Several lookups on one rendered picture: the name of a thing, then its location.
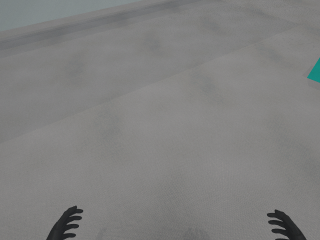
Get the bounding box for carton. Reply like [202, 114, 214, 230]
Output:
[307, 58, 320, 83]

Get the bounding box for left robot hand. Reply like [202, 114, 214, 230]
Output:
[46, 206, 83, 240]

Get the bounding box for right robot hand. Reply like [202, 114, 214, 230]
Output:
[267, 209, 307, 240]

